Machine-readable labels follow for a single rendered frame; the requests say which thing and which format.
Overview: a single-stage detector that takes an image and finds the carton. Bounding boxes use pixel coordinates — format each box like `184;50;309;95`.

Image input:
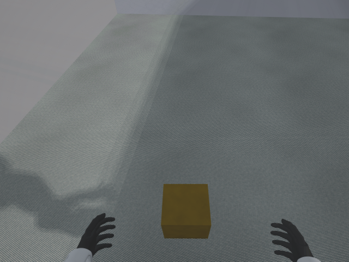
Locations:
161;184;211;239

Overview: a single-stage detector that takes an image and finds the right robot hand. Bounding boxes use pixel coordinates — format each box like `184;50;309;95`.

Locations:
270;219;314;262

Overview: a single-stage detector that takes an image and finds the left robot hand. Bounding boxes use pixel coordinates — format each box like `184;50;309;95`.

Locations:
77;213;116;256

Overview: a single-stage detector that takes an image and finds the left robot forearm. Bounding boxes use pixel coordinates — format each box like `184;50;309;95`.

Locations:
63;248;93;262

